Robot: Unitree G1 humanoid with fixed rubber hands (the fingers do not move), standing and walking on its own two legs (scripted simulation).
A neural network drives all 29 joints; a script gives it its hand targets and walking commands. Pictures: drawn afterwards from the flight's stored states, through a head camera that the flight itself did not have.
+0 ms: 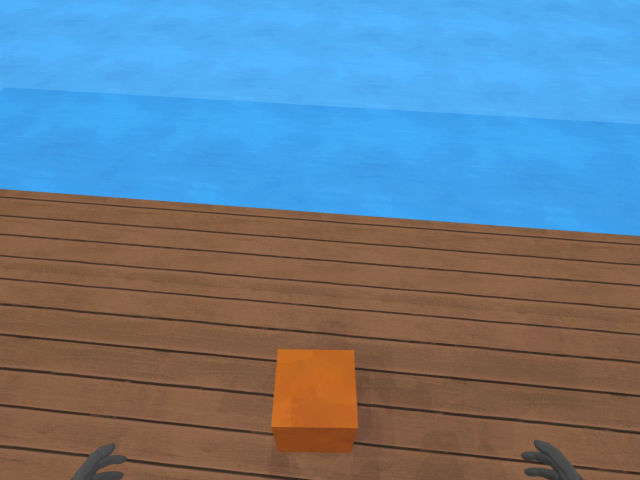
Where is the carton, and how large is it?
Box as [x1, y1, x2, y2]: [271, 349, 357, 452]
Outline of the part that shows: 278,349 271,424 278,451 350,452 357,429 353,350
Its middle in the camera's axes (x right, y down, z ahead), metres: -0.01 +0.46 +1.09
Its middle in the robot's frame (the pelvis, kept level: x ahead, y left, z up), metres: +0.42 +0.01 -0.65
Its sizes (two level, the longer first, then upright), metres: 0.210 0.200 0.250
